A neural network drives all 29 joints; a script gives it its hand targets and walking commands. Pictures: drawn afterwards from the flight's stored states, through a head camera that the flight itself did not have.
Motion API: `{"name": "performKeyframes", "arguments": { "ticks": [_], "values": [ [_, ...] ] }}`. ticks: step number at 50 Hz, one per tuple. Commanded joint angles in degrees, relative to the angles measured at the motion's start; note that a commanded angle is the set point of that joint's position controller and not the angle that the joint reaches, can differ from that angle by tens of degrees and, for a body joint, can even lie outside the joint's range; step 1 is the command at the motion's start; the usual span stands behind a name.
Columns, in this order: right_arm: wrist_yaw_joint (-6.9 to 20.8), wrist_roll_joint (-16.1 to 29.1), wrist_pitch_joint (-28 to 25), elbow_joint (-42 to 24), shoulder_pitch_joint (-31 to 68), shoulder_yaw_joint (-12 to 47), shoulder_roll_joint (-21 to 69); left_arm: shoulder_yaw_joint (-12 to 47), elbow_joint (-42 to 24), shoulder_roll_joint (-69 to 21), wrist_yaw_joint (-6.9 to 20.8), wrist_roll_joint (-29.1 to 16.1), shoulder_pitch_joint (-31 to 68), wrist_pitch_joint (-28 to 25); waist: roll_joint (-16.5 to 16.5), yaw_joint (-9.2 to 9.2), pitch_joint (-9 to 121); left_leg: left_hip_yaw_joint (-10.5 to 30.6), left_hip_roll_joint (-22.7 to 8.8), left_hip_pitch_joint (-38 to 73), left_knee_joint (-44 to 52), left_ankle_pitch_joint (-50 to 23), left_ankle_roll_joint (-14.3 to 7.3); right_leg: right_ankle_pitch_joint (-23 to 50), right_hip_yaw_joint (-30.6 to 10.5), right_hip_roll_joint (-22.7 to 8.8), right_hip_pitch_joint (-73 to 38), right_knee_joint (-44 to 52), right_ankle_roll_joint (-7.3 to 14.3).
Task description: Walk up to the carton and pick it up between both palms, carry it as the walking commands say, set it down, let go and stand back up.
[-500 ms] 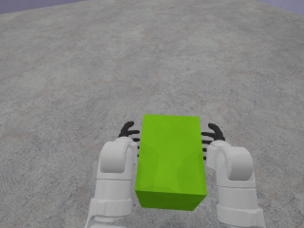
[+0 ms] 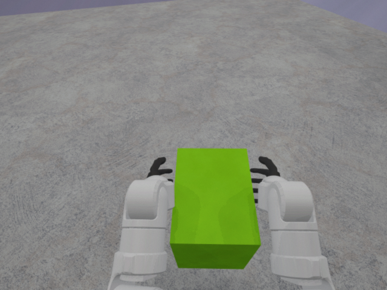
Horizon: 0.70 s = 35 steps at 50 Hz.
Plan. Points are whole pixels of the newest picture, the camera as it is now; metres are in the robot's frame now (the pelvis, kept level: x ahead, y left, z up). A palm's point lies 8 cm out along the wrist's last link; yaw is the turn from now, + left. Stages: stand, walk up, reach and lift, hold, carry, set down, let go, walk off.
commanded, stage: carry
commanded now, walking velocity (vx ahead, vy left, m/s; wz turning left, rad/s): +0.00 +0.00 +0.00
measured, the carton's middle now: (211, 210) +0.32 +0.00 +0.00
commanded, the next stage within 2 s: none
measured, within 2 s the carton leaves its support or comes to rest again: neither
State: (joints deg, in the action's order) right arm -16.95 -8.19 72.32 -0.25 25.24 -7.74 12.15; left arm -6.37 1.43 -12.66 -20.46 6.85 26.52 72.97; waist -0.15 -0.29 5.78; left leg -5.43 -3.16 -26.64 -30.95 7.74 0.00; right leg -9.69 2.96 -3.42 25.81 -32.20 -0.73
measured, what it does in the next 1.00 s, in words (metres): stands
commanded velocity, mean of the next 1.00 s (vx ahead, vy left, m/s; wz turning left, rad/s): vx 0.00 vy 0.00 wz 0.00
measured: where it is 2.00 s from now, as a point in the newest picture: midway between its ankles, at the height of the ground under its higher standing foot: outside the picture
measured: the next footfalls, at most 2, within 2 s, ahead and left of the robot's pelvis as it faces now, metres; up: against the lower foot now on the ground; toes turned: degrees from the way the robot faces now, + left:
none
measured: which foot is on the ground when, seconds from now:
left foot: down 0.00-1.00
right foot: down 0.00-1.00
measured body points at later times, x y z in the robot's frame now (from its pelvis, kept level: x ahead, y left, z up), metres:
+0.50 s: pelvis +0.01 +0.00 +0.00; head -0.01 +0.00 +0.45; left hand +0.32 +0.12 +0.07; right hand +0.32 -0.12 +0.07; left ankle +0.10 +0.12 -0.73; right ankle +0.08 -0.14 -0.73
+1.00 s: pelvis +0.03 -0.02 +0.00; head +0.01 -0.02 +0.45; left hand +0.34 +0.10 +0.06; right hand +0.34 -0.14 +0.06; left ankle +0.10 +0.12 -0.73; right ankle +0.08 -0.14 -0.73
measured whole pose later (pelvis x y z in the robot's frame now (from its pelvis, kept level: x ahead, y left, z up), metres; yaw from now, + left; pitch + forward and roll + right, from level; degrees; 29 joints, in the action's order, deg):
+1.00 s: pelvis +0.03 -0.02 +0.00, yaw +0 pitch +3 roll +0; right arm -8.3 -8.4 56.5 2.6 16.3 -4.1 9.1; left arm -3.8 3.4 -9.1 -8.8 8.3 16.4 56.8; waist 0.7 0.2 7.0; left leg -4.3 -4.6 -24.9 -30.3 8.5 1.6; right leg -11.1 3.8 -2.1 24.0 -31.8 0.1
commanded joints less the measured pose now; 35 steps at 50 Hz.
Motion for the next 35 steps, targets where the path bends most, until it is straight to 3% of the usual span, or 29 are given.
{"name": "performKeyframes", "arguments": {
  "ticks": [1,8,17,26,35],
  "values": [
    [23.4,25.4,-1.3,-1.8,29.0,30.8,61.8,29.7,-2.8,-62.5,26.0,-25.0,29.3,-2.1,1.5,-0.15,15.1,6.6,-4.3,5.5,9.2,19.4,0.6,-12.9,-3.4,-2.1,-4.2,5.7,2.2],
    [23.3,23.8,-3.6,0.3,28.5,29.3,61.5,28.5,-1.3,-61.9,26.1,-23.5,29.2,-4.3,-0.3,0.05,15.8,5.4,-3.2,7.3,6.5,16.9,0.2,-14.3,-4.7,-2.9,-2.2,7.4,2.4],
    [23.2,20.1,-8.6,2.0,24.1,28.0,59.0,27.8,-0.4,-59.5,25.9,-19.6,24.6,-9.6,0.8,-0.12,16.4,6.3,-4.4,6.6,7.5,15.4,0.2,-10.9,-4.2,-2.8,-3.5,6.3,2.3],
    [22.7,19.7,-12.7,-2.2,17.9,31.1,56.0,31.3,-5.3,-56.3,25.2,-19.0,18.4,-13.9,0.9,0.15,17.5,6.7,-5.4,8.9,6.6,8.7,0.1,-5.9,-4.2,-3.6,-4.1,5.9,2.1],
    [22.5,18.4,-14.8,-2.5,15.2,31.5,54.0,31.0,-5.4,-53.8,25.2,-17.9,15.9,-16.0,0.4,0.24,17.0,6.3,-5.5,9.6,5.9,6.1,0.3,-3.8,-4.4,-4.0,-4.9,6.7,2.0]
  ]
}}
